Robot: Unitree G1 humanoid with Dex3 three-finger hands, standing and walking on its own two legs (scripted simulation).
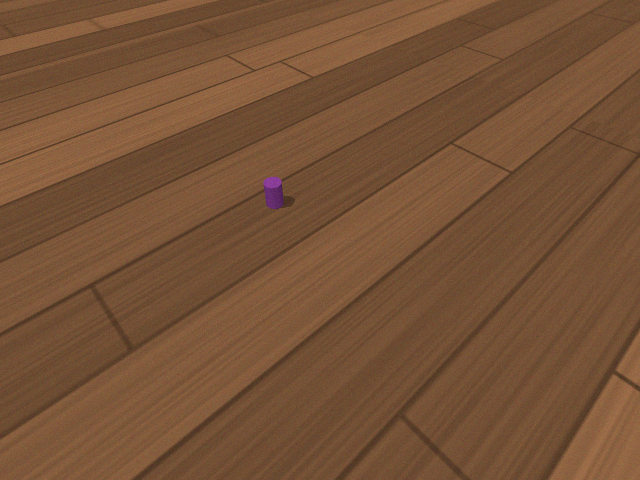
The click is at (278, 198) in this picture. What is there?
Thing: squat round
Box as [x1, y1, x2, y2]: [263, 177, 283, 208]
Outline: 269,177 266,178 263,182 266,204 271,208 277,208 281,206 283,203 281,181 277,177
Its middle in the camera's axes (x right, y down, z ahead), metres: -0.22 -0.25 +1.83
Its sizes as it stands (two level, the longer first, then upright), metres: 0.085 0.085 0.129
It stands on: the floor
